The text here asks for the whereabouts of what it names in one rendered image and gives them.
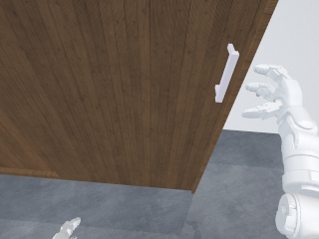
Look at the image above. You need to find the robot right hand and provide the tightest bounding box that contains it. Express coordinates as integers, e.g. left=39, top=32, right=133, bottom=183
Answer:
left=241, top=64, right=303, bottom=120

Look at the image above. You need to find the wardrobe door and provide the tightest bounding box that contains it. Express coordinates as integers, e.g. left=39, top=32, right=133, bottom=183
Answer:
left=0, top=102, right=55, bottom=172
left=0, top=0, right=269, bottom=191

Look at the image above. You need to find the right robot forearm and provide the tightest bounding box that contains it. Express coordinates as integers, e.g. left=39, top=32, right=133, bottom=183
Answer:
left=276, top=106, right=319, bottom=198

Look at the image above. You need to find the robot left hand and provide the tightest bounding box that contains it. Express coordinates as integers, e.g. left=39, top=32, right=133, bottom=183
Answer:
left=53, top=217, right=81, bottom=239

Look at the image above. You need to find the right robot upper arm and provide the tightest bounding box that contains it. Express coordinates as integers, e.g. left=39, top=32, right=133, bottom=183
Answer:
left=275, top=192, right=319, bottom=239

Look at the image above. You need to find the handle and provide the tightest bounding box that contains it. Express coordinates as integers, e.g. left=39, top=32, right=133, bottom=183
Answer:
left=214, top=44, right=239, bottom=103

